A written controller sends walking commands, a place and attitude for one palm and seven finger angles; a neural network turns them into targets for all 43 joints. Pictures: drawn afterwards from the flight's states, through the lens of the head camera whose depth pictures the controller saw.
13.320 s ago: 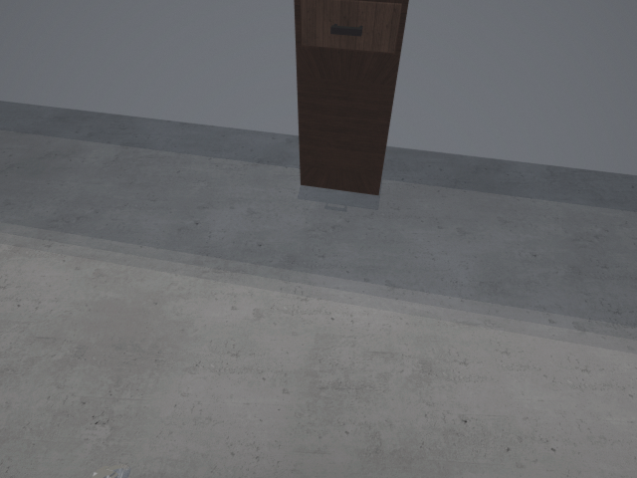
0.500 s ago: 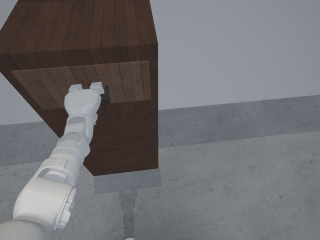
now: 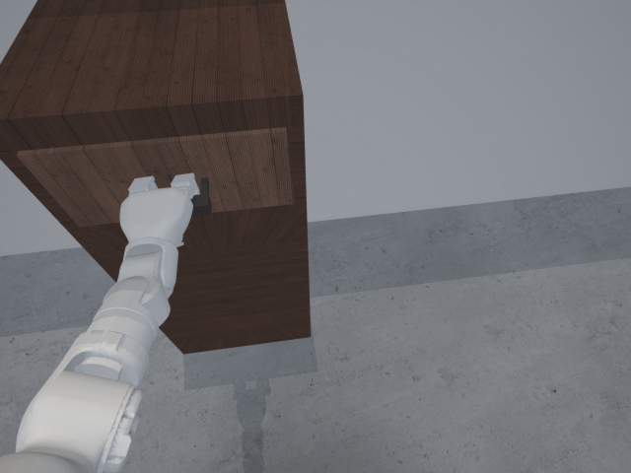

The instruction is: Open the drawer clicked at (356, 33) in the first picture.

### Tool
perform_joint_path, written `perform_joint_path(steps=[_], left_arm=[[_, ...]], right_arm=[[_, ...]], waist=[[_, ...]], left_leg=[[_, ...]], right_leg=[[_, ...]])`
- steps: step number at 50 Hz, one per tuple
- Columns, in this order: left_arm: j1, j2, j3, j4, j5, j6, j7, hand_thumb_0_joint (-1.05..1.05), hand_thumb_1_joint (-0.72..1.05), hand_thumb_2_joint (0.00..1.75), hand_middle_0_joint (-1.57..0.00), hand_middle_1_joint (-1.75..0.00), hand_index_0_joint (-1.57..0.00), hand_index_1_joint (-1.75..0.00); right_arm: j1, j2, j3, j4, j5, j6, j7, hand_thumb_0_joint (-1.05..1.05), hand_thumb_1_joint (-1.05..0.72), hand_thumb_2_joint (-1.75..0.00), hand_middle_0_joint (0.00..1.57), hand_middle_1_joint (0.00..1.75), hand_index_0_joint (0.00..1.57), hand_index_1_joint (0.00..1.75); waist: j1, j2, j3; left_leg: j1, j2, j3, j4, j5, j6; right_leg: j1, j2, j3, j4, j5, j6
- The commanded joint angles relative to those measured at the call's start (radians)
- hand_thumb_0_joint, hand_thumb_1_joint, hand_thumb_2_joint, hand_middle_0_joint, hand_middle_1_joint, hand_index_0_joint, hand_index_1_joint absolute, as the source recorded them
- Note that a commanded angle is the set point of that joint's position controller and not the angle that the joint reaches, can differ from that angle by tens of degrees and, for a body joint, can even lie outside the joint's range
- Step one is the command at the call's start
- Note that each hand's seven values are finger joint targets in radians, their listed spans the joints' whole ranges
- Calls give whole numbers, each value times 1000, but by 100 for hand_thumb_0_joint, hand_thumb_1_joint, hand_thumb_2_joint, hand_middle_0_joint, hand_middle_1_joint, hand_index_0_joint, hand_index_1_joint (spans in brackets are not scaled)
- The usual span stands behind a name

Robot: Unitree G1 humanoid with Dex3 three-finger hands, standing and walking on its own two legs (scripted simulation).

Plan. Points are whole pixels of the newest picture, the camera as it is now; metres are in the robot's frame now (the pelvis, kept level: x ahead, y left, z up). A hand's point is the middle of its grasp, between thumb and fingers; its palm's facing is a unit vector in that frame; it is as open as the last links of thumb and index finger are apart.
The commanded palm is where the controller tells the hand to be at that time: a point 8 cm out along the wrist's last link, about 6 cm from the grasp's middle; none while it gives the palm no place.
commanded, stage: pull the drawer open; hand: left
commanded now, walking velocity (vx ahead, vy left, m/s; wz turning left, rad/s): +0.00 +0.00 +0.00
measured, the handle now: (172, 197) +0.50 +0.20 +0.03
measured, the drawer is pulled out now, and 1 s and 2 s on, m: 0.00 0.07 0.23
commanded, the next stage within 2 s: none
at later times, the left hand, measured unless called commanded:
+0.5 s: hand (171, 245) +0.43 +0.19 +0.01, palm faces -0.04 -0.05 -1.00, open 5.6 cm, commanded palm +0.40 +0.20 +0.06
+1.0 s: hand (170, 275) +0.38 +0.19 +0.01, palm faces +0.01 -0.05 -1.00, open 5.7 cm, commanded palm +0.36 +0.19 +0.06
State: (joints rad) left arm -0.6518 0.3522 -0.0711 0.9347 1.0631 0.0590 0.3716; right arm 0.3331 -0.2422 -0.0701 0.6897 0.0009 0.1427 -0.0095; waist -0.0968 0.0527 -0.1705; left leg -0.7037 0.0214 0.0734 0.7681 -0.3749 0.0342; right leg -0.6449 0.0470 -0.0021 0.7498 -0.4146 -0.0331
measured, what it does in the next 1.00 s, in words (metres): stands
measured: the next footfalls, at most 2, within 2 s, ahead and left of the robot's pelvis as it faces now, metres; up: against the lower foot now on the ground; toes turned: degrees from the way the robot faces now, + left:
none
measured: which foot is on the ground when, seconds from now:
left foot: down 0.00-1.00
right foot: down 0.00-1.00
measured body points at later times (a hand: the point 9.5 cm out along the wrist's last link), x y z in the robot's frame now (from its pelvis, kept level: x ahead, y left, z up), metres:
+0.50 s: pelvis +0.00 +0.00 +0.00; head +0.06 -0.01 +0.45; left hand +0.42 +0.19 +0.06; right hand +0.08 -0.26 -0.13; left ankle -0.01 +0.10 -0.71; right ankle -0.04 -0.10 -0.71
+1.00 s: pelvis +0.00 +0.00 +0.00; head +0.05 -0.02 +0.45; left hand +0.38 +0.19 +0.06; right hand +0.11 -0.26 -0.13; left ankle -0.01 +0.10 -0.71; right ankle -0.04 -0.10 -0.71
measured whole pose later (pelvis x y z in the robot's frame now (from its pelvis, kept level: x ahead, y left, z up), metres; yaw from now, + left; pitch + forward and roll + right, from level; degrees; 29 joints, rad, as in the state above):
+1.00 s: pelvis +0.00 +0.00 +0.00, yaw +2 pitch +13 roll +0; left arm -0.39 0.27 -0.20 0.63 1.06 0.16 0.39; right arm 0.24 -0.25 -0.06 0.69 0.01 0.15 -0.01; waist -0.03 0.05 -0.15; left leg -0.60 0.00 0.05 0.74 -0.37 0.03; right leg -0.53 0.03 -0.02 0.73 -0.43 -0.03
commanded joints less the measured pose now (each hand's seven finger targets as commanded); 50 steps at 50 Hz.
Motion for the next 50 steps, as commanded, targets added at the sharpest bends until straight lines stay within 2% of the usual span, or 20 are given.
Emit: perform_joint_path(steps=[1, 7, 9, 11, 12, 15, 16, 23, 26, 28, 30, 32, 36, 38, 39, 41, 43, 44, 46, 50], left_arm=[[-189, 178, 63, -227, -16, 3, 41, 0, 90, 90, -40, -135, -40, -135], [-49, 143, 46, -388, -22, 39, 49, 0, 90, 90, -40, -135, -40, -135], [-360, 202, 43, -326, -5, 47, 59, 0, 90, 90, -40, -135, -40, -135], [-340, 257, 93, -273, 23, 51, 71, 0, 90, 90, -40, -135, -40, -135], [-351, 220, 64, -265, 22, 57, 71, 0, 90, 90, -40, -135, -40, -135], [-400, 190, 47, -252, 13, 49, 69, 0, 90, 90, -40, -135, -40, -135], [-389, 185, 47, -224, 6, 49, 66, 0, 90, 90, -40, -135, -40, -135], [-419, 179, 38, -184, 5, 17, 61, 0, 90, 90, -40, -135, -40, -135], [-374, 184, 53, -202, 6, 1, 63, 0, 90, 90, -40, -135, -40, -135], [-316, 137, 22, -213, 2, 1, 60, 0, 90, 90, -40, -135, -40, -135], [-222, 147, 47, -216, -3, 2, 58, 0, 90, 90, -40, -135, -40, -135], [-178, 122, 24, -292, -10, 3, 56, 0, 90, 90, -40, -135, -40, -135], [25, 107, 25, -415, -31, 37, 51, 0, 90, 90, -40, -135, -40, -135], [111, 64, -10, -517, -48, 56, 46, 0, 90, 90, -40, -135, -40, -135], [159, 92, 15, -549, -48, 67, 47, 0, 90, 90, -40, -135, -40, -135], [237, 67, -6, -656, -51, 85, 45, 0, 90, 90, -40, -135, -40, -135], [-94, 109, -20, -610, -19, 103, 61, 0, 90, 90, -40, -135, -40, -135], [-178, 121, -18, -575, -5, 109, 71, 0, 90, 90, -40, -135, -40, -135], [-125, 123, -4, -501, 10, 125, 76, 0, 90, 90, -40, -135, -40, -135], [-182, 83, -44, -459, -6, 125, 52, 0, 90, 90, -40, -135, -40, -135]], right_arm=[[41, -139, -52, -99, 1, -15, -6, 0, -90, -90, 20, 30, 20, 30], [-2, -136, -54, -119, 4, -13, 4, 0, -90, -90, 20, 30, 20, 30], [23, -146, -47, -68, 4, -11, -10, 0, -90, -90, 20, 30, 20, 30], [28, -141, -50, -64, -1, -12, -19, 0, -90, -90, 20, 30, 20, 30], [24, -137, -48, -65, -2, -12, -20, 0, -90, -90, 20, 30, 20, 30], [30, -132, -51, -59, -3, -11, -20, 0, -90, -90, 20, 30, 20, 30], [27, -132, -48, -61, -2, -10, -20, 0, -90, -90, 20, 30, 20, 30], [25, -132, -43, -77, 0, -15, -26, 0, -90, -90, 20, 30, 20, 30], [23, -130, -46, -87, -2, -17, -23, 0, -90, -90, 20, 30, 20, 30], [17, -125, -44, -99, 0, -17, -18, 0, -90, -90, 20, 30, 20, 30], [13, -127, -47, -108, 1, -17, -13, 0, -90, -90, 20, 30, 20, 30], [1, -127, -50, -119, 2, -17, -8, 0, -90, -90, 20, 30, 20, 30], [-32, -131, -50, -143, 8, -18, 3, 0, -90, -90, 20, 30, 20, 30], [-54, -130, -50, -159, 10, -24, 11, 0, -90, -90, 20, 30, 20, 30], [-69, -134, -49, -163, 9, -25, 13, 0, -90, -90, 20, 30, 20, 30], [-86, -131, -48, -174, 9, -29, 20, 0, -90, -90, 20, 30, 20, 30], [-68, -142, -41, -123, 9, -23, 2, 0, -90, -90, 20, 30, 20, 30], [-65, -139, -41, -104, 7, -25, -8, 0, -90, -90, 20, 30, 20, 30], [-69, -131, -42, -98, 5, -26, -15, 0, -90, -90, 20, 30, 20, 30], [-86, -123, -34, -101, 9, -18, -25, 0, -90, -90, 20, 30, 20, 30]], waist=[[58, -45, -386], [77, -24, -398], [-6, -55, -298], [31, -20, -359], [27, 8, -365], [17, 3, -396], [17, -12, -369], [13, -50, -361], [32, -24, -398], [42, -11, -389], [63, -31, -389], [69, -31, -402], [94, -49, -390], [98, -44, -373], [105, -47, -375], [108, -25, -361], [27, -39, -274], [11, -36, -233], [47, 4, -278], [47, -3, -317]], left_leg=[[296, -37, -27, -29, 541, 16], [370, -27, -35, -38, 659, 13], [315, -29, -41, -35, 539, 15], [333, -37, -37, -33, 549, 14], [347, -39, -37, -29, 567, 12], [378, -35, -48, -18, 588, 9], [360, -37, -47, -21, 562, 10], [307, -42, -46, -23, 467, 15], [324, -40, -45, -22, 481, 14], [320, -41, -43, -25, 487, 12], [311, -39, -41, -31, 494, 12], [326, -36, -39, -39, 505, 12], [339, -31, -39, -53, 560, 13], [361, -27, -38, -63, 583, 14], [369, -23, -41, -63, 615, 13], [392, -21, -42, -63, 649, 12], [375, -20, -56, -61, 547, 9], [366, -20, -59, -62, 503, 10], [394, -30, -52, -68, 479, 7], [408, -39, -53, -66, 482, 6]], right_leg=[[224, 8, 0, -69, 618, 2], [239, 9, -5, -72, 658, 1], [172, 5, -6, -78, 587, 6], [184, 7, -4, -66, 574, -2], [173, 6, -4, -66, 585, -3], [152, 7, -10, -60, 564, -2], [149, 8, -11, -64, 553, -3], [150, 5, -6, -66, 501, -1], [161, 7, -3, -61, 503, -3], [163, 9, -7, -60, 508, -6], [188, 10, -7, -61, 512, -7], [206, 11, -7, -66, 529, -7], [253, 11, -7, -72, 584, -6], [261, 10, -10, -82, 599, -4], [275, 9, -8, -81, 611, -6], [272, 7, -8, -79, 638, -3], [179, 11, -17, -83, 541, 0], [142, 12, -19, -92, 482, -3], [149, 12, -18, -91, 447, -11], [173, 7, -15, -86, 471, -12]])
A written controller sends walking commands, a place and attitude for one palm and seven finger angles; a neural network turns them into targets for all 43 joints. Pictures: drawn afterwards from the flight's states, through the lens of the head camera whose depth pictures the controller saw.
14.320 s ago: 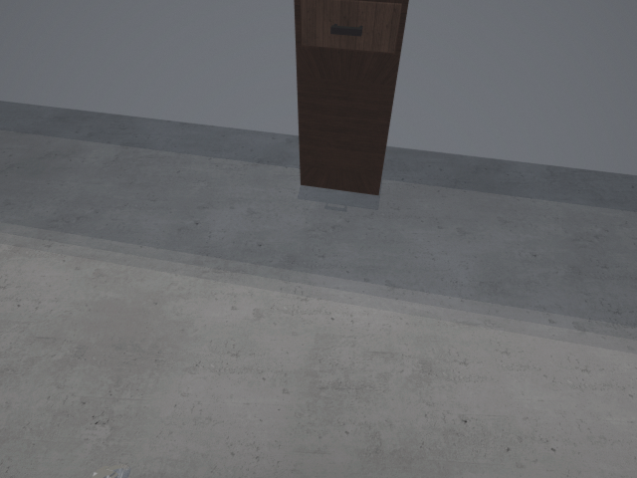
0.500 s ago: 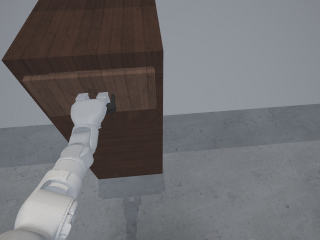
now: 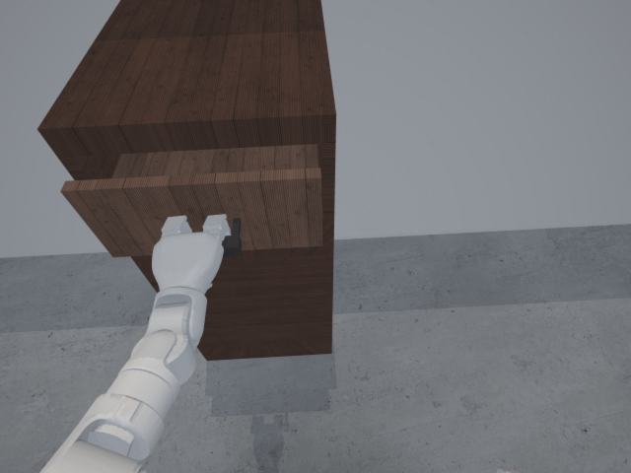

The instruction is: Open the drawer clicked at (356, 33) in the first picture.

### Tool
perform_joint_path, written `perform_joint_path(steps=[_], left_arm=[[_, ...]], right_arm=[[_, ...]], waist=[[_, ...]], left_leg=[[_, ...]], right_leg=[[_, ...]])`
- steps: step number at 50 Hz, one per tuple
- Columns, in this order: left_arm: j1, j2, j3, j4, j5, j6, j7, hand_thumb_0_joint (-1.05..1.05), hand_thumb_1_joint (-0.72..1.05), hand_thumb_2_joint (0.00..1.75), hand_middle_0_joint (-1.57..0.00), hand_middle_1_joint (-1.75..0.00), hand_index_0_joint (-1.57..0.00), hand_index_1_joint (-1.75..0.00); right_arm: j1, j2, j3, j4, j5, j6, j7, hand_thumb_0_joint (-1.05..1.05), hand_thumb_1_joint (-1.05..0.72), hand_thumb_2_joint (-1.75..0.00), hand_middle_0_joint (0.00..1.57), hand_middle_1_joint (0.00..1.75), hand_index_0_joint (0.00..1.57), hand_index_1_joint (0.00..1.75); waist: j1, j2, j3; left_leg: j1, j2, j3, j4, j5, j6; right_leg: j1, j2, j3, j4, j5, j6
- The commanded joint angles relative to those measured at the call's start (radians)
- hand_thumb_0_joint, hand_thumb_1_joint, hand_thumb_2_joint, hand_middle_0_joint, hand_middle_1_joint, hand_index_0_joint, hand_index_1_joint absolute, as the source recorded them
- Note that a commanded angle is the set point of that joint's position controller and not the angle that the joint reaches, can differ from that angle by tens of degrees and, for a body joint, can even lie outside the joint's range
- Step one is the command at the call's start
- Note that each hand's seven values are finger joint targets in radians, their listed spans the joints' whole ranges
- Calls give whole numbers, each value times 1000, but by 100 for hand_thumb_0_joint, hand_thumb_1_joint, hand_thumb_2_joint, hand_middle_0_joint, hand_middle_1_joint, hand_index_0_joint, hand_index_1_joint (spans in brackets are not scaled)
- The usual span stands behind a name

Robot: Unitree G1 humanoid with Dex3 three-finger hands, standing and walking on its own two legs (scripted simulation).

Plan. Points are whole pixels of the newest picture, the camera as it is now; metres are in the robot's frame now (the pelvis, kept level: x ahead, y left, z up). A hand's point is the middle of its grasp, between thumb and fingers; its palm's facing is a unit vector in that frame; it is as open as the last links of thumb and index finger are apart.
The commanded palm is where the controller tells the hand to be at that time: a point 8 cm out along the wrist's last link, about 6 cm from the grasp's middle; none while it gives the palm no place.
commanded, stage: pull the drawer open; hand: left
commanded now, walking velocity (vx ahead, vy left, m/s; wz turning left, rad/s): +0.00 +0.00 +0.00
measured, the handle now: (203, 236) +0.44 +0.18 +0.02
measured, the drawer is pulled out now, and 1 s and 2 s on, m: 0.07 0.23 0.30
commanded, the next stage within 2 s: open the thumb to release the handle in 1.60 s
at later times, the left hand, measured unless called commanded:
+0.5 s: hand (199, 305) +0.34 +0.17 +0.00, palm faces +0.01 -0.11 -0.99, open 5.8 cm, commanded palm +0.28 +0.18 +0.06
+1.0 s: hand (185, 397) +0.22 +0.16 +0.01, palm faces +0.02 -0.16 -0.99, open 6.0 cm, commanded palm +0.17 +0.18 +0.06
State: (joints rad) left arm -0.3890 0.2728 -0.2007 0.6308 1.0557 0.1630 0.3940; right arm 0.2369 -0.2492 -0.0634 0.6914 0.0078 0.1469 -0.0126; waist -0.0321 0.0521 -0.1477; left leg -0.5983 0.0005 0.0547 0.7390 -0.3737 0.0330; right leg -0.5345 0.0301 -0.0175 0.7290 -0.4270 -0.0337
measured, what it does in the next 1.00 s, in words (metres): stands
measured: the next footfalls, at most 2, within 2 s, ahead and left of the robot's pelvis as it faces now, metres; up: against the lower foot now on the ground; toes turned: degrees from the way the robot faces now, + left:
none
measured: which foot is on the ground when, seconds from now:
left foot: down 0.00-1.00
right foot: down 0.00-1.00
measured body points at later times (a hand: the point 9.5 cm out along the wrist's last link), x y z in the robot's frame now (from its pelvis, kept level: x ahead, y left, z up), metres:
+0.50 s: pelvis +0.01 -0.01 +0.00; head +0.04 -0.04 +0.45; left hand +0.33 +0.17 +0.06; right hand +0.11 -0.27 -0.13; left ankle -0.01 +0.10 -0.71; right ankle -0.05 -0.10 -0.71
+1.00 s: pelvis +0.00 -0.02 +0.00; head +0.01 -0.05 +0.45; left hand +0.21 +0.17 +0.06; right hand +0.23 -0.23 -0.08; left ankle -0.01 +0.10 -0.71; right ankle -0.05 -0.10 -0.71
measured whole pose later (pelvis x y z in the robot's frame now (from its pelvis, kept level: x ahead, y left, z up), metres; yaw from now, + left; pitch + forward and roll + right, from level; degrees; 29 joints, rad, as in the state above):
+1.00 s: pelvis +0.00 -0.02 +0.00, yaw -1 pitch +8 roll +1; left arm 0.35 0.28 -0.22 -0.05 1.06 0.10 0.38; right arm 0.06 -0.21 0.00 0.55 -0.02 0.11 0.04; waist 0.06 0.04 -0.13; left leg -0.48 0.01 0.07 0.74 -0.39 0.01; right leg -0.44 0.04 0.00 0.77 -0.46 -0.06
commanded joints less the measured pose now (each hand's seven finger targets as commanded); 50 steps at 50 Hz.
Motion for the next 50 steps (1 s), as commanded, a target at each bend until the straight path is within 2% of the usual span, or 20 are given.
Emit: perform_joint_path(steps=[1, 6, 7, 9, 10, 13, 18, 20, 25, 27, 29, 32, 37, 38, 39, 41, 43, 46, 49, 50], left_arm=[[-445, 145, 76, -129, -4, 17, 22, 0, 90, 90, -40, -135, -40, -135], [-476, 178, 104, -78, 2, -38, 4, 0, 90, 90, -40, -135, -40, -135], [-489, 159, 89, -78, 1, -51, 3, 0, 90, 90, -40, -135, -40, -135], [-375, 173, 120, -95, 2, -71, 3, 0, 90, 90, -40, -135, -40, -135], [-336, 150, 105, -121, -3, -79, 3, 0, 90, 90, -40, -135, -40, -135], [-160, 136, 112, -207, -13, -85, 5, 0, 90, 90, -40, -135, -40, -135], [37, 118, 100, -378, -25, -49, 14, 0, 90, 90, -40, -135, -40, -135], [98, 142, 120, -451, -23, -29, 20, 0, 90, 90, -40, -135, -40, -135], [286, 145, 126, -575, -34, 14, 22, 0, 90, 90, -40, -135, -40, -135], [323, 139, 115, -607, -37, 24, 20, 0, 90, 90, -40, -135, -40, -135], [381, 165, 142, -652, -33, 24, 24, 0, 90, 90, -40, -135, -40, -135], [488, 131, 113, -708, -32, 23, 23, 0, 90, 90, -40, -135, -40, -135], [588, 157, 143, -766, -25, 8, 29, 0, 90, 90, -40, -135, -40, -135], [606, 140, 125, -780, -22, 5, 28, 0, 90, 90, -40, -135, -40, -135], [630, 163, 156, -793, -22, -3, 31, 0, 90, 90, -40, -135, -40, -135], [681, 146, 140, -816, -17, -11, 34, 0, 90, 90, -40, -135, -40, -135], [691, 133, 120, -844, -7, -16, 34, 0, 90, 90, -40, -135, -40, -135], [725, 149, 139, -859, 2, -25, 42, 0, 90, 90, -40, -135, -40, -135], [746, 155, 148, -883, 1, -36, 47, 0, 90, 90, -40, -135, -40, -135], [787, 154, 147, -890, 0, -42, 47, 0, 90, 90, -40, -135, -40, -135]], right_arm=[[7, -115, -40, -102, 3, -22, -24, 0, -90, -90, 20, 30, 20, 30], [2, -112, -34, -114, 1, -21, -36, 0, -90, -90, 20, 30, 20, 30], [-3, -109, -33, -119, 0, -23, -37, 0, -90, -90, 20, 30, 20, 30], [-10, -107, -37, -138, -4, -27, -32, 0, -90, -90, 20, 30, 20, 30], [-17, -103, -35, -149, -4, -27, -27, 0, -90, -90, 20, 30, 20, 30], [-41, -100, -36, -178, -2, -32, -13, 0, -90, -90, 20, 30, 20, 30], [-69, -104, -35, -202, 0, -42, 8, 0, -90, -90, 20, 30, 20, 30], [-85, -106, -36, -208, -2, -44, 13, 0, -90, -90, 20, 30, 20, 30], [-122, -104, -28, -219, -2, -49, 20, 0, -90, -90, 20, 30, 20, 30], [-139, -103, -22, -222, -2, -51, 20, 0, -90, -90, 20, 30, 20, 30], [-160, -102, -19, -228, -4, -55, 20, 0, -90, -90, 20, 30, 20, 30], [-184, -90, -12, -246, -5, -62, 30, 0, -90, -90, 20, 30, 20, 30], [-222, -80, 2, -262, -12, -70, 33, 0, -90, -90, 20, 30, 20, 30], [-231, -77, 6, -266, -13, -70, 34, 0, -90, -90, 20, 30, 20, 30], [-238, -76, 5, -266, -14, -71, 34, 0, -90, -90, 20, 30, 20, 30], [-247, -68, 12, -273, -16, -73, 39, 0, -90, -90, 20, 30, 20, 30], [-258, -65, 16, -279, -19, -72, 44, 0, -90, -90, 20, 30, 20, 30], [-267, -61, 22, -282, -24, -75, 44, 0, -90, -90, 20, 30, 20, 30], [-271, -58, 23, -281, -29, -78, 44, 0, -90, -90, 20, 30, 20, 30], [-279, -54, 27, -289, -29, -82, 45, 0, -90, -90, 20, 30, 20, 30]], waist=[[-21, -40, -323], [-15, -76, -318], [-17, -64, -314], [15, -69, -357], [23, -48, -362], [48, -55, -355], [51, -76, -331], [59, -50, -334], [70, -65, -301], [68, -66, -271], [83, -56, -279], [93, -45, -243], [108, -76, -218], [106, -77, -204], [114, -84, -210], [115, -77, -182], [113, -64, -166], [117, -40, -160], [113, -69, -155], [125, -69, -152]], left_leg=[[291, -19, -36, -38, 469, 9], [252, -29, -30, -30, 440, 15], [250, -32, -28, -28, 433, 16], [252, -32, -26, -25, 464, 15], [252, -33, -23, -24, 475, 14], [243, -30, -18, -27, 499, 12], [239, -29, -15, -37, 505, 12], [253, -26, -13, -40, 523, 9], [262, -25, -12, -49, 532, 6], [260, -28, -12, -52, 510, 5], [270, -27, -13, -56, 515, 1], [283, -24, -16, -52, 530, -1], [272, -31, -16, -49, 488, -4], [266, -34, -16, -49, 475, -5], [271, -32, -17, -48, 487, -7], [267, -33, -19, -47, 474, -8], [268, -36, -20, -41, 449, -7], [268, -38, -22, -36, 420, -9], [262, -40, -23, -29, 388, -10], [252, -43, -23, -27, 378, -9]], right_leg=[[62, 23, -3, -67, 481, -10], [83, 13, 8, -66, 505, -6], [77, 11, 9, -67, 505, -5], [118, 12, 15, -63, 540, -9], [128, 9, 16, -56, 565, -8], [159, 10, 17, -57, 616, -8], [191, 9, 19, -61, 672, 0], [201, 7, 22, -58, 679, -2], [221, 4, 22, -56, 714, 1], [214, 4, 20, -59, 704, 2], [227, 4, 28, -57, 699, -2], [203, 4, 20, -51, 679, -2], [210, 0, 32, -45, 691, -1], [206, -3, 33, -45, 697, 1], [217, -3, 42, -46, 713, -1], [197, -1, 40, -42, 686, -2], [175, 1, 42, -44, 645, -3], [162, 6, 48, -41, 606, -8], [160, 5, 58, -46, 603, -7], [164, 0, 64, -43, 617, -4]])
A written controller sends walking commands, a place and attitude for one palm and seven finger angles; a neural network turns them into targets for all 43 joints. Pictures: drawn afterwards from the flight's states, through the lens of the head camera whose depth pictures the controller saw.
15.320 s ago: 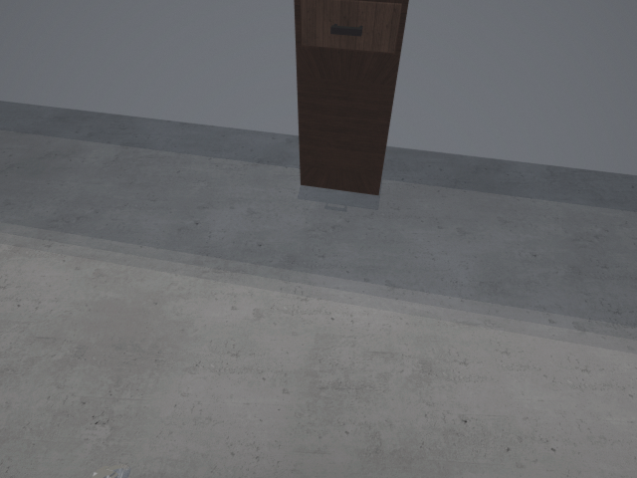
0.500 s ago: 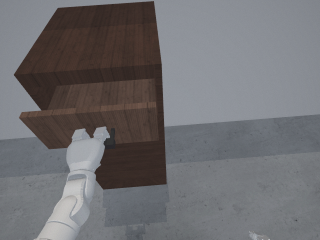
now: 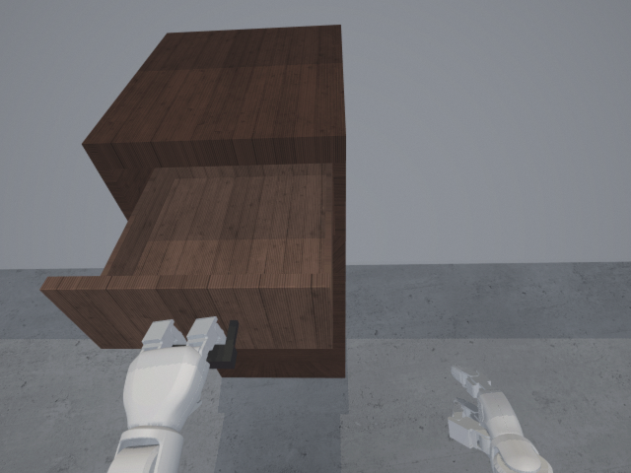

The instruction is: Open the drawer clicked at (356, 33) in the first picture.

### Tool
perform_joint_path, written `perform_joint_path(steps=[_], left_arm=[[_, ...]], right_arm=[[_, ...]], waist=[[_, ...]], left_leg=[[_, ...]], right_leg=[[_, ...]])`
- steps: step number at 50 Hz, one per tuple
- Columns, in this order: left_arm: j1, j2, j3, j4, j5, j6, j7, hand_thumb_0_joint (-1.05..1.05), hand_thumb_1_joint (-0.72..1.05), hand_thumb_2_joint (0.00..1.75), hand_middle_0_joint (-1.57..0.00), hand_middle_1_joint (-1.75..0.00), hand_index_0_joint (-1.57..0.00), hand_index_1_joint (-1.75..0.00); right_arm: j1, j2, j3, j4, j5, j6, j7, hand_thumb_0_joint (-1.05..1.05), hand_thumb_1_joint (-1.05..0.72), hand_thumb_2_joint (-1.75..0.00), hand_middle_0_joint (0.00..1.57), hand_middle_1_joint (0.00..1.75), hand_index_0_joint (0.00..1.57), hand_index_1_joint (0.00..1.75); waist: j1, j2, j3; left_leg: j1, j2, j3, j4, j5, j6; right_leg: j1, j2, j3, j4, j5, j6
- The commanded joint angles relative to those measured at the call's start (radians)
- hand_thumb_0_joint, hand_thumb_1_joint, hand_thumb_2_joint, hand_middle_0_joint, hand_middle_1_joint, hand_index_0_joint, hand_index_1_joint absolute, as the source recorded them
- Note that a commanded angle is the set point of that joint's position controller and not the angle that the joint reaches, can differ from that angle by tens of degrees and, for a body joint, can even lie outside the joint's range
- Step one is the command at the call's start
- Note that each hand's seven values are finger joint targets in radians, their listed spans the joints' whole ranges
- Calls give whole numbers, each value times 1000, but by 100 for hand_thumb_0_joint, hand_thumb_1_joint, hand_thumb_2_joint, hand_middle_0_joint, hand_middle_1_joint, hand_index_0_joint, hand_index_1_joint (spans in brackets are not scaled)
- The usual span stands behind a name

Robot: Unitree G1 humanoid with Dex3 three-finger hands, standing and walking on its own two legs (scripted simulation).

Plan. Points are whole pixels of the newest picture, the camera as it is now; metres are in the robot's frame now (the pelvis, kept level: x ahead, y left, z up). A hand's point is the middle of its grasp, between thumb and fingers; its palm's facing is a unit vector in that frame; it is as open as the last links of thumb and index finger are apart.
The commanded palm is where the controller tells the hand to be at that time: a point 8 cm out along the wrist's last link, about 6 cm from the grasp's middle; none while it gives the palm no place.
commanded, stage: pull the drawer open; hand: left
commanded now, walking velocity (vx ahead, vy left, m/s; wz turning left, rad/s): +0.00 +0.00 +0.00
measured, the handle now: (194, 342) +0.27 +0.19 +0.03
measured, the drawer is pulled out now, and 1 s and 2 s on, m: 0.23 0.30 0.30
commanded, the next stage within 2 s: open the thumb to release the handle in 0.60 s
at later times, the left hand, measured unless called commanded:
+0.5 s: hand (175, 456) +0.14 +0.18 +0.01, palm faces +0.01 -0.16 -0.99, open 6.2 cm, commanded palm +0.09 +0.19 +0.06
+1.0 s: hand (178, 448) +0.15 +0.18 +0.01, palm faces +0.06 -0.15 -0.99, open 8.0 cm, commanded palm +0.12 +0.19 +0.06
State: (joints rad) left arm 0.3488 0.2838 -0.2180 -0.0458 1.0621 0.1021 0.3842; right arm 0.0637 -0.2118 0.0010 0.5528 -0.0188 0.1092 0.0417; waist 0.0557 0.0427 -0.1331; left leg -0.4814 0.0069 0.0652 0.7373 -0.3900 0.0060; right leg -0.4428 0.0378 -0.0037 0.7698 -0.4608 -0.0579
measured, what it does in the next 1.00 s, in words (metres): stands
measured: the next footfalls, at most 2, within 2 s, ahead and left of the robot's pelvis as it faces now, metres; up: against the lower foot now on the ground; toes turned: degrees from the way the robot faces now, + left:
none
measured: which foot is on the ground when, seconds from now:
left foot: down 0.00-1.00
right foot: down 0.00-1.00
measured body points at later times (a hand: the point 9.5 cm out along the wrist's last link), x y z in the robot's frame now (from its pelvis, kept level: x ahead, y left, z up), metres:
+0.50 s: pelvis -0.02 -0.01 -0.01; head +0.00 -0.05 +0.43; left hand +0.14 +0.18 +0.06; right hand +0.18 -0.23 -0.11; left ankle -0.01 +0.12 -0.71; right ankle -0.05 -0.08 -0.71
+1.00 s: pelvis -0.02 -0.02 -0.01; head -0.01 -0.06 +0.44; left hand +0.14 +0.18 +0.06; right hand +0.20 -0.21 -0.11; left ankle -0.01 +0.12 -0.71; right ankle -0.05 -0.08 -0.71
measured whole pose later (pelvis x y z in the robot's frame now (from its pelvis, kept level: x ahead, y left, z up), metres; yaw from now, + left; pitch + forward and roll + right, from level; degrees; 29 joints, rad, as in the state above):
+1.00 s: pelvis -0.02 -0.02 -0.01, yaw +2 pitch +7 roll +2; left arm 0.50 0.30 -0.20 -0.16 1.05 0.07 0.44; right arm 0.11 -0.22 0.01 0.57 -0.03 0.10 0.02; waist 0.08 0.06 -0.13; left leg -0.56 0.01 0.03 0.82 -0.39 -0.01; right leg -0.52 0.04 -0.04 0.87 -0.48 -0.08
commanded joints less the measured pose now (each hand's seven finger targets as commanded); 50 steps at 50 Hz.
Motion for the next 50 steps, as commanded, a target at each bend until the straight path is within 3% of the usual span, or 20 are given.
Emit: perform_joint_path(steps=[1, 6, 10, 13, 14, 16, 19, 22, 30, 33, 34, 35, 36, 37, 38, 40, 42, 50], left_arm=[[69, 142, 162, -220, -7, 14, 57, 0, 90, 90, -40, -135, -40, -135], [153, 120, 132, -283, -11, -4, 58, 0, 90, 90, -40, -135, -40, -135], [235, 138, 158, -309, -16, -26, 64, 0, 90, 90, -40, -135, -40, -135], [324, 139, 162, -343, -26, -47, 70, 0, 90, 90, -40, -135, -40, -135], [365, 162, 194, -348, -33, -52, 76, 0, 90, 90, -40, -135, -40, -135], [395, 154, 184, -356, -33, -60, 81, 0, 90, 90, -40, -135, -40, -135], [461, 176, 217, -376, -35, -74, 101, 0, 90, 90, -40, -135, -40, -135], [469, 161, 207, -375, -31, -80, 111, 0, 90, 90, -40, -135, -40, -135], [456, 191, 247, -378, -41, -70, 132, 0, 90, 90, -40, -135, -40, -135], [488, 191, 255, -370, -46, -68, 135, 0, 90, 90, -40, -135, -40, -135], [475, 202, 267, -366, -47, -66, 136, 0, 90, 90, -40, -135, -40, -135], [149, 156, 180, -366, -19, -50, 137, 0, 90, 90, -40, -135, -40, -135], [172, 154, 203, -361, -14, -52, 144, 0, 83, 87, -40, -134, -40, -134], [214, 170, 215, -316, -11, -43, 147, 0, 76, 84, -39, -134, -39, -134], [225, 148, 191, -305, -18, -33, 142, 0, 69, 81, -38, -133, -38, -133], [189, 161, 194, -307, -22, -24, 133, 0, 55, 75, -38, -131, -38, -131], [168, 159, 178, -292, -24, -13, 118, 0, 41, 69, -36, -130, -36, -130], [134, 155, 148, -262, -13, -15, 63, 0, -15, 45, -32, -124, -32, -124]], right_arm=[[-109, -91, -36, -152, -3, -45, -7, 0, -90, -90, 20, 30, 20, 30], [-113, -90, -36, -167, -9, -47, 7, 0, -90, -90, 20, 30, 20, 30], [-114, -91, -34, -178, -15, -52, 12, 0, -90, -90, 20, 30, 20, 30], [-107, -91, -37, -186, -16, -58, 20, 0, -90, -90, 20, 30, 20, 30], [-106, -93, -37, -190, -14, -56, 21, 0, -90, -90, 20, 30, 20, 30], [-107, -94, -37, -193, -16, -59, 25, 0, -90, -90, 20, 30, 20, 30], [-102, -100, -38, -202, -19, -60, 29, 0, -90, -90, 20, 30, 20, 30], [-93, -100, -43, -203, -23, -62, 36, 0, -90, -90, 20, 30, 20, 30], [-85, -101, -43, -204, -22, -60, 29, 0, -90, -90, 20, 30, 20, 30], [-88, -98, -41, -201, -17, -59, 22, 0, -90, -90, 20, 30, 20, 30], [-82, -100, -42, -198, -17, -60, 23, 0, -90, -90, 20, 30, 20, 30], [-91, -118, -41, -166, -31, -45, 16, 0, -90, -90, 20, 30, 20, 30], [-69, -102, -59, -180, -28, -54, 8, 0, -90, -90, 20, 30, 20, 30], [-70, -101, -53, -175, -26, -59, 3, 0, -90, -90, 20, 30, 20, 30], [-73, -99, -50, -179, -20, -60, -3, 0, -90, -90, 20, 30, 20, 30], [-79, -99, -47, -173, -17, -58, -11, 0, -90, -90, 20, 30, 20, 30], [-86, -97, -41, -169, -13, -57, -19, 0, -90, -90, 20, 30, 20, 30], [-104, -85, -23, -157, -7, -67, -33, 0, -90, -90, 20, 30, 20, 30]], waist=[[37, -52, -159], [37, -39, -141], [45, -73, -127], [50, -67, -131], [56, -63, -133], [52, -71, -102], [58, -61, -112], [54, -48, -93], [52, -85, -137], [57, -68, -131], [52, -74, -140], [-27, -74, -110], [1, -59, -123], [13, -60, -141], [13, -67, -135], [17, -90, -158], [16, -109, -135], [29, -96, -93]], left_leg=[[128, -51, -34, -24, 388, 18], [119, -48, -38, -8, 358, 21], [86, -52, -39, 4, 310, 21], [68, -53, -41, 19, 302, 22], [58, -52, -42, 18, 302, 19], [38, -55, -42, 30, 264, 21], [30, -53, -46, 42, 257, 19], [19, -55, -48, 61, 232, 21], [-9, -59, -48, 84, 235, 21], [-28, -61, -43, 80, 235, 22], [-18, -60, -48, 78, 245, 18], [-12, -60, -59, 87, 212, 23], [8, -53, -50, 88, 205, 27], [14, -54, -47, 84, 200, 25], [10, -56, -48, 80, 200, 28], [25, -55, -46, 68, 206, 27], [20, -58, -43, 58, 194, 29], [52, -58, -40, 20, 183, 29]], right_leg=[[67, -8, 51, -79, 651, 19], [30, -7, 49, -75, 574, 17], [19, -12, 73, -75, 545, 17], [13, -17, 82, -65, 557, 18], [28, -16, 88, -64, 561, 14], [-6, -21, 101, -68, 524, 17], [-21, -17, 107, -63, 477, 8], [-69, -18, 111, -58, 428, 7], [-53, -28, 131, -35, 510, 15], [-24, -30, 120, -29, 557, 19], [-32, -29, 128, -27, 566, 16], [-122, -28, 121, -28, 496, 20], [-111, -25, 98, -41, 447, 22], [-102, -22, 91, -44, 418, 21], [-89, -23, 83, -46, 431, 23], [-68, -24, 85, -53, 435, 27], [-56, -29, 83, -71, 433, 33], [-33, -31, 88, -118, 369, 33]])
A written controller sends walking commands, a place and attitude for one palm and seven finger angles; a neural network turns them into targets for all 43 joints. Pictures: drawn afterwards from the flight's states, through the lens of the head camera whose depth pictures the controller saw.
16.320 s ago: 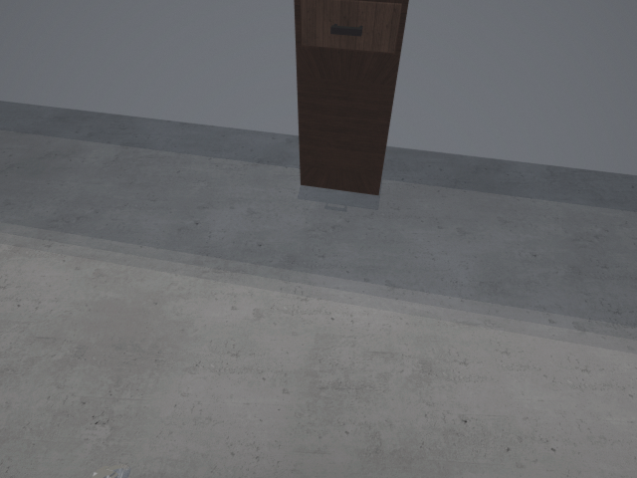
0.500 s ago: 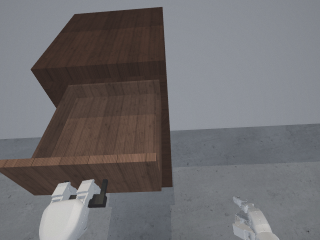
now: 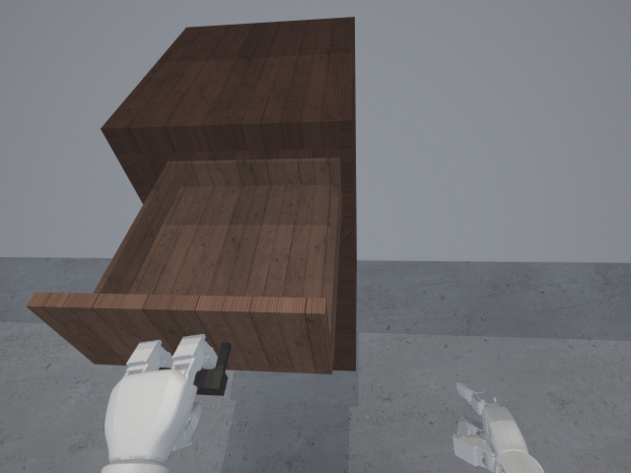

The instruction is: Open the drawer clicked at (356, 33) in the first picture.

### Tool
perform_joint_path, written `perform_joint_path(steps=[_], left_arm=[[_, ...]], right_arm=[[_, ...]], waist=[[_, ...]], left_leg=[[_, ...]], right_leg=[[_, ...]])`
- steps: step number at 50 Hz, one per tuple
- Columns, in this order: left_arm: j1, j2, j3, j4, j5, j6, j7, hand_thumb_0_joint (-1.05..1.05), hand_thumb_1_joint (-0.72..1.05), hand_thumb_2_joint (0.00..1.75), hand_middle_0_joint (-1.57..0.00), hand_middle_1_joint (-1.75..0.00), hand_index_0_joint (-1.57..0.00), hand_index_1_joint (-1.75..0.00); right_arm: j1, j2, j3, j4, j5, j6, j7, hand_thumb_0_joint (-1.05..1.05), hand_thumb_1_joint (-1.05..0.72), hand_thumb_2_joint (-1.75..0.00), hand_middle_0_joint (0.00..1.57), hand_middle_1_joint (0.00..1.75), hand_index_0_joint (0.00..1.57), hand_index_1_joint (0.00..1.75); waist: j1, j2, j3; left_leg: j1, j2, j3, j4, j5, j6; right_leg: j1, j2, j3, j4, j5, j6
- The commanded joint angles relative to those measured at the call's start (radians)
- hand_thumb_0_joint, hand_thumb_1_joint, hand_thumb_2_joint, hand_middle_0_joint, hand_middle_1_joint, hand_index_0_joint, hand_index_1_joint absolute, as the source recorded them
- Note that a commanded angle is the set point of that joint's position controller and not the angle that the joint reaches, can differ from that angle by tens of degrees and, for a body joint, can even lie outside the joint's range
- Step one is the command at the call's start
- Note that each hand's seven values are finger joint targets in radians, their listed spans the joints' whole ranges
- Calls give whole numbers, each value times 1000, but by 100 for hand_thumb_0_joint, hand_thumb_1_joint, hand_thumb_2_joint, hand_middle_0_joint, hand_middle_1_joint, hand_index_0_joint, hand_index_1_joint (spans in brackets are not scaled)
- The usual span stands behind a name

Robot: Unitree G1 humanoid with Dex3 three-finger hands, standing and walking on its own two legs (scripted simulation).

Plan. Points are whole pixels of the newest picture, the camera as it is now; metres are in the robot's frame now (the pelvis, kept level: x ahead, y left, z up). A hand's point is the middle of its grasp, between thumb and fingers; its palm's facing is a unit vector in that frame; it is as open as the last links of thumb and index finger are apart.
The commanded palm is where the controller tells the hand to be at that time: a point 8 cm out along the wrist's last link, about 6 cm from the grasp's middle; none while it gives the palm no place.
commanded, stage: open the thumb to release the handle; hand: left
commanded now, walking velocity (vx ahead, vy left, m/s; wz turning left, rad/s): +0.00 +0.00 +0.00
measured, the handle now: (184, 364) +0.23 +0.20 +0.04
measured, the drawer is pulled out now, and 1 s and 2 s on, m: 0.30 0.30 0.30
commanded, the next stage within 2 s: lift the hand off the handle in 0.20 s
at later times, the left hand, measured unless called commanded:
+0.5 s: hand (179, 416) +0.18 +0.19 +0.02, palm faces +0.07 -0.15 -0.99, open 13.8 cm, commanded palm +0.16 +0.20 +0.07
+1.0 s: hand (169, 394) +0.19 +0.19 +0.06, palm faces +0.08 -0.18 -0.98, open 13.6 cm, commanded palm +0.16 +0.19 +0.13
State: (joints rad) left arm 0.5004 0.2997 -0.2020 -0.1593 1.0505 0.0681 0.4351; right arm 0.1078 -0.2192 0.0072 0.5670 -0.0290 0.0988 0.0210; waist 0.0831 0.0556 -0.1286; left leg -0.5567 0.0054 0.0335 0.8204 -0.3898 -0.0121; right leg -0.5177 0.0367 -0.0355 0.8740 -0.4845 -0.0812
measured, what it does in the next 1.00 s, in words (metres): stands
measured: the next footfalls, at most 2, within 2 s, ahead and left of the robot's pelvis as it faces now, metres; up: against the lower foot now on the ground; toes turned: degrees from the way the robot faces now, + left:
none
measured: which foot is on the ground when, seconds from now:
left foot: down 0.00-1.00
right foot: down 0.00-1.00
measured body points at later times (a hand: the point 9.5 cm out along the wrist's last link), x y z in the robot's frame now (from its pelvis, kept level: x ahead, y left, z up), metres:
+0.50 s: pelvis -0.01 +0.00 +0.00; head +0.00 -0.04 +0.45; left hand +0.17 +0.20 +0.07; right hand +0.20 -0.21 -0.10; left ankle +0.01 +0.14 -0.70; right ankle -0.02 -0.06 -0.70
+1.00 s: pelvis -0.01 +0.01 +0.01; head -0.01 -0.03 +0.46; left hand +0.18 +0.20 +0.11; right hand +0.21 -0.19 -0.08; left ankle +0.01 +0.14 -0.70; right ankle -0.02 -0.06 -0.70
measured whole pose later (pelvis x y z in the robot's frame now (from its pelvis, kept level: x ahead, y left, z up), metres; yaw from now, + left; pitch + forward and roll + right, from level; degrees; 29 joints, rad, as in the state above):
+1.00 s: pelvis -0.01 +0.01 +0.01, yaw +0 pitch +3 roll +1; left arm 0.44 0.32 -0.23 -0.24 1.01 0.12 0.31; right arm 0.12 -0.23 0.00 0.57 -0.02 0.09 0.03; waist 0.09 0.08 -0.10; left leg -0.44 0.00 0.03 0.73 -0.34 0.00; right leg -0.39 0.04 -0.04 0.76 -0.43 -0.07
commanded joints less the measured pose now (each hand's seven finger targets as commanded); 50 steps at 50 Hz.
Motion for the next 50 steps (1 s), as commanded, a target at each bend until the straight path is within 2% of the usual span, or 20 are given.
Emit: perform_joint_path(steps=[1, 5, 8, 10, 14, 15, 16, 19, 20, 22, 26, 29, 30, 34, 36, 39, 45, 47, 49, 50], left_arm=[[-13, 127, 118, -150, -5, 16, 5, 0, -22, 42, -32, -123, -32, -123], [-27, 150, 152, -141, -7, 0, -2, 0, -50, 30, -30, -120, -30, -120], [-10, 134, 140, -154, -6, -13, 2, 0, -50, 30, -30, -120, -30, -120], [-10, 142, 151, -162, -4, -18, 7, 0, -50, 30, -30, -120, -30, -120], [-36, 147, 158, -157, -1, -20, 19, 0, -50, 30, -30, -120, -30, -120], [-37, 102, 111, -127, 2, -16, 20, 0, -50, 30, -30, -120, -30, -120], [-54, 103, 111, -118, 3, -15, 21, 0, -50, 30, -30, -120, -30, -120], [-89, 133, 135, -134, 11, -7, 35, 0, -50, 30, -30, -120, -30, -120], [-93, 121, 120, -128, 15, -1, 37, 0, -50, 30, -30, -120, -30, -120], [-107, 109, 100, -129, 11, 6, 37, 0, -50, 30, -30, -120, -30, -120], [-167, 108, 87, -106, 10, 26, 31, 0, -50, 30, -30, -120, -30, -120], [-208, 134, 112, -84, 9, 37, 25, 0, -50, 30, -30, -120, -30, -120], [-219, 114, 84, -89, 7, 38, 19, 0, -50, 30, -30, -120, -30, -120], [-220, 143, 107, -180, -6, 32, 9, 0, -50, 30, -30, -120, -30, -120], [-184, 143, 108, -206, -15, 24, 0, 0, -50, 30, -30, -120, -30, -120], [-207, 124, 81, -239, -20, 23, -19, 0, -50, 30, -30, -120, -30, -120], [-163, 123, 69, -300, -31, 34, -64, 0, -50, 30, -30, -120, -30, -120], [-202, 117, 48, -327, -29, 36, -80, 0, -50, 30, -30, -120, -30, -120], [-170, 134, 68, -349, -31, 40, -91, 0, -50, 30, -30, -120, -30, -120], [-167, 136, 70, -356, -34, 41, -99, 0, -50, 30, -30, -120, -30, -120]], right_arm=[[-146, -78, -29, -175, 4, -57, -13, 0, -90, -90, 20, 30, 20, 30], [-146, -78, -27, -169, 0, -61, -13, 0, -90, -90, 20, 30, 20, 30], [-143, -78, -33, -172, -3, -61, -7, 0, -90, -90, 20, 30, 20, 30], [-143, -80, -35, -175, -3, -60, -1, 0, -90, -90, 20, 30, 20, 30], [-143, -83, -39, -178, -5, -57, -1, 0, -90, -90, 20, 30, 20, 30], [-137, -82, -38, -175, -8, -59, 3, 0, -90, -90, 20, 30, 20, 30], [-132, -84, -43, -173, -4, -58, 2, 0, -90, -90, 20, 30, 20, 30], [-134, -86, -46, -173, -3, -55, -2, 0, -90, -90, 20, 30, 20, 30], [-134, -85, -45, -171, -4, -56, -1, 0, -90, -90, 20, 30, 20, 30], [-129, -86, -47, -169, -2, -55, -2, 0, -90, -90, 20, 30, 20, 30], [-140, -84, -45, -162, 4, -51, -12, 0, -90, -90, 20, 30, 20, 30], [-146, -85, -39, -156, 8, -50, -24, 0, -90, -90, 20, 30, 20, 30], [-146, -82, -35, -156, 7, -50, -26, 0, -90, -90, 20, 30, 20, 30], [-149, -78, -37, -161, 8, -52, -25, 0, -90, -90, 20, 30, 20, 30], [-153, -74, -37, -163, 8, -55, -22, 0, -90, -90, 20, 30, 20, 30], [-159, -75, -34, -169, 7, -55, -14, 0, -90, -90, 20, 30, 20, 30], [-167, -74, -31, -180, 12, -57, 0, 0, -90, -90, 20, 30, 20, 30], [-169, -75, -32, -180, 11, -56, 3, 0, -90, -90, 20, 30, 20, 30], [-176, -73, -30, -185, 14, -56, 6, 0, -90, -90, 20, 30, 20, 30], [-169, -73, -26, -185, 16, -57, 8, 0, -90, -90, 20, 30, 20, 30]], waist=[[0, -94, -80], [4, -111, -78], [6, -70, -84], [6, -67, -88], [-3, -84, -82], [-10, -86, -72], [-15, -104, -66], [-13, -89, -109], [-9, -82, -118], [-15, -85, -122], [-23, -114, -98], [-21, -115, -91], [-18, -117, -104], [-9, -51, -134], [-3, -61, -113], [-13, -66, -89], [5, -63, -78], [-4, -67, -54], [12, -46, -73], [12, -61, -74]], left_leg=[[125, -55, -9, -66, 183, 49], [123, -56, -11, -72, 173, 47], [129, -56, -13, -74, 186, 44], [131, -54, -12, -70, 185, 44], [114, -55, -15, -64, 167, 44], [103, -54, -14, -60, 158, 45], [100, -50, -18, -59, 155, 46], [106, -52, -16, -56, 159, 45], [108, -52, -14, -56, 157, 45], [114, -50, -16, -54, 169, 47], [108, -48, -18, -65, 133, 50], [115, -49, -17, -76, 120, 50], [111, -52, -16, -77, 117, 52], [175, -49, -20, -94, 173, 50], [186, -47, -18, -101, 184, 52], [212, -44, -23, -113, 180, 52], [254, -38, -20, -147, 207, 55], [273, -35, -21, -154, 203, 57], [295, -33, -18, -162, 229, 57], [295, -32, -19, -167, 232, 58]], right_leg=[[40, -31, 113, -226, 398, 57], [47, -33, 127, -241, 385, 59], [41, -28, 118, -229, 390, 52], [29, -26, 116, -226, 367, 48], [18, -27, 120, -233, 343, 49], [0, -29, 109, -225, 329, 51], [-11, -26, 99, -221, 322, 51], [1, -24, 103, -215, 322, 47], [-3, -26, 102, -210, 315, 48], [-1, -26, 92, -204, 343, 49], [-11, -27, 92, -226, 276, 54], [-3, -26, 103, -251, 230, 52], [11, -33, 106, -251, 232, 56], [41, -28, 101, -257, 286, 44], [46, -26, 95, -263, 301, 45], [31, -27, 94, -289, 254, 43], [63, -26, 79, -305, 262, 43], [47, -27, 74, -320, 241, 46], [75, -25, 74, -324, 268, 40], [82, -27, 71, -322, 272, 42]])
